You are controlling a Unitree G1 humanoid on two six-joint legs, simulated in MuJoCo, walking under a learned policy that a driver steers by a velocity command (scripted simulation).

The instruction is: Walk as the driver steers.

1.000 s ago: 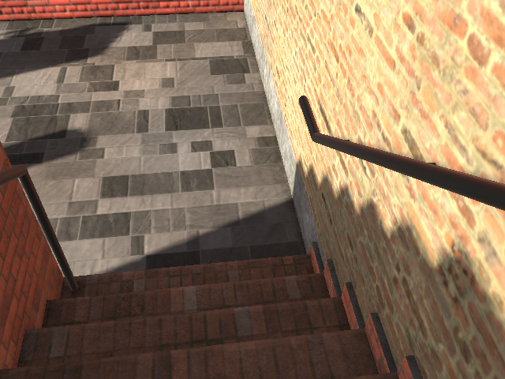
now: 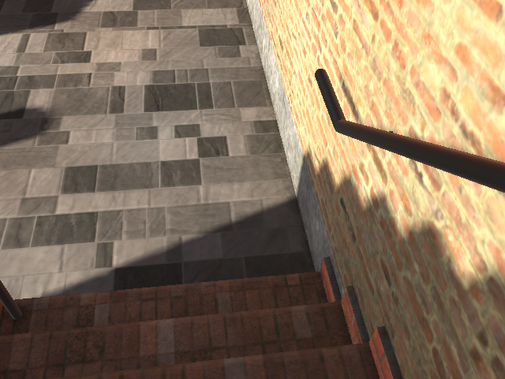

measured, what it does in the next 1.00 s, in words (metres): goes down: right foot 0.18 m lower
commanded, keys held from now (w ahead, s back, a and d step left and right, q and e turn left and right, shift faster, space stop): w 1.00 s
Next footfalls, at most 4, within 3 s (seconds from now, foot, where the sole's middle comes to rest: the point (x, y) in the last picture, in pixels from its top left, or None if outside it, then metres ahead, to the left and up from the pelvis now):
0.48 right None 0.37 -0.12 -0.94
1.02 left None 0.60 0.16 -1.13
1.50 right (256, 334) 0.90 -0.05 -1.31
1.98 left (196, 306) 1.11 0.20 -1.50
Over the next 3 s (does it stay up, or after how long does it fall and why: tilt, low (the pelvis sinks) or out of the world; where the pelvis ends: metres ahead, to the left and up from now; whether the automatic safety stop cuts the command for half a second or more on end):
stays up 1.36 0.14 -0.84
